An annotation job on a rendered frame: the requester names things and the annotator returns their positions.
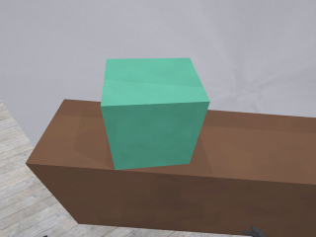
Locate pedestal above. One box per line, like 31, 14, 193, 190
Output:
25, 99, 316, 237

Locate robot right hand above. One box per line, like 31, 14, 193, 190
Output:
242, 225, 266, 237

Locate carton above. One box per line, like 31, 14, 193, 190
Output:
101, 57, 210, 170

